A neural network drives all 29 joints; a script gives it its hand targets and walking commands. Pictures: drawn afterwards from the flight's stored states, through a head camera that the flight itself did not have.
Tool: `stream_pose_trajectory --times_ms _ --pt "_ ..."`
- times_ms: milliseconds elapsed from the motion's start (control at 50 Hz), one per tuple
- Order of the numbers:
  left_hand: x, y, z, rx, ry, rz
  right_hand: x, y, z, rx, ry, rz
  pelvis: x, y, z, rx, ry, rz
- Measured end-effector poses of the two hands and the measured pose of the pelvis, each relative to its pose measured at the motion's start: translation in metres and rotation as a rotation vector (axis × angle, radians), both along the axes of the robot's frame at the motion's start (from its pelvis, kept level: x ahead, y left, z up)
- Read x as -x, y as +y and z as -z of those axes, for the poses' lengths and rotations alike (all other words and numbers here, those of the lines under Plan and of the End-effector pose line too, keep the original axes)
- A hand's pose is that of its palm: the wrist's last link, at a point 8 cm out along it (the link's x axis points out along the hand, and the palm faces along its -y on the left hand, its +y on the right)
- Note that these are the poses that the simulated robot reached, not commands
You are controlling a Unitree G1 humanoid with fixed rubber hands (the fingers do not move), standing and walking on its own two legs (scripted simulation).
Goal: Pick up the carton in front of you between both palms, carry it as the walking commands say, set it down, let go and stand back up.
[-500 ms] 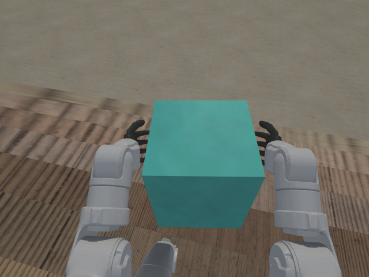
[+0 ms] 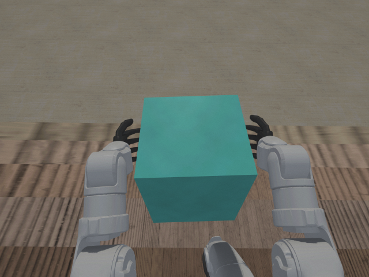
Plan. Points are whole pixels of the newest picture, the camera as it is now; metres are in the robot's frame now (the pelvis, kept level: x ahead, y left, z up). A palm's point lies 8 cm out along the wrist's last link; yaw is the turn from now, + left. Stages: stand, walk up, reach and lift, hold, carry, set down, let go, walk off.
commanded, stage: carry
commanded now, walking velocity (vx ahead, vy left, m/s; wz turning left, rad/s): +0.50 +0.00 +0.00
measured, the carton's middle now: (192, 163) +0.36 -0.04 +0.00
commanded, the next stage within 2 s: none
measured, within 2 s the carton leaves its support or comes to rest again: neither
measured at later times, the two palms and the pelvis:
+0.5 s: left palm (125, 82) +0.74 +0.15 -0.05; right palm (207, 77) +0.75 -0.15 -0.07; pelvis +0.40 -0.02 -0.17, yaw -2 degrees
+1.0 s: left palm (139, 57) +1.13 +0.12 -0.21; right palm (196, 51) +1.14 -0.18 -0.20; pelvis +0.78 -0.03 -0.34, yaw -1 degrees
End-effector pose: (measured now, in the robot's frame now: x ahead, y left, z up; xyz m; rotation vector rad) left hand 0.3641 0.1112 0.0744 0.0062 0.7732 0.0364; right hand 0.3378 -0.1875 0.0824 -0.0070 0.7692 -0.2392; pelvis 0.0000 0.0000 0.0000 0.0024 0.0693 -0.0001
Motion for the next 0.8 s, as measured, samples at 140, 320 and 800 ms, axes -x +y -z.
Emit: stream_pose_trajectory --times_ms 140,320,800 --pt "-0.115 0.005 0.027 -0.038 -0.163 -0.077 -0.147 0.004 0.028 -0.014 -0.161 -0.097 -0.126 -0.022 0.079 -0.014 -0.035 0.015" --pt "-0.22 0.027 0.099 -0.049 0.017 -0.143 -0.272 0.027 0.105 -0.022 0.015 -0.162 -0.249 -0.038 0.111 0.009 -0.014 0.009" --pt "-0.61 -0.005 0.244 -0.012 0.026 0.013 -0.607 -0.004 0.247 -0.015 0.026 -0.012 -0.612 -0.005 0.244 0.009 -0.009 0.007"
